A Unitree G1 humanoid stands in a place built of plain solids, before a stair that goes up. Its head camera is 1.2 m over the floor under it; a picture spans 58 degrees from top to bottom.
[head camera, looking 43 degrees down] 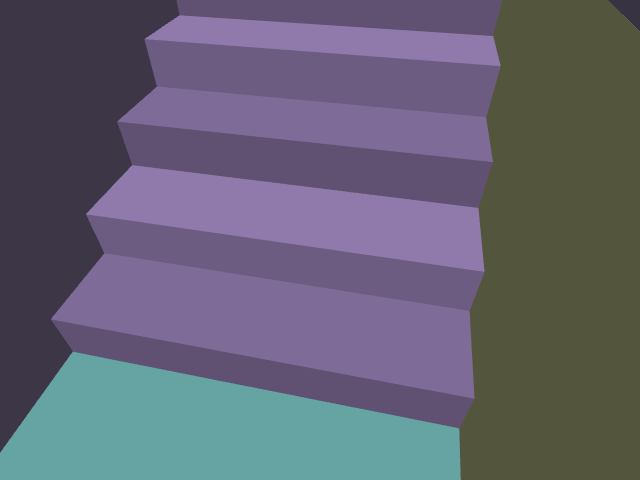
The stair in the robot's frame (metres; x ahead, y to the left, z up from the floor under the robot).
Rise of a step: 0.17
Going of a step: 0.28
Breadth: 1.20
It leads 12 degrees to the right of straight ahead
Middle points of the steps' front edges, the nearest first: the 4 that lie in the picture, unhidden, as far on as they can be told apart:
0.64 0.20 0.17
0.92 0.14 0.34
1.19 0.09 0.51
1.46 0.03 0.68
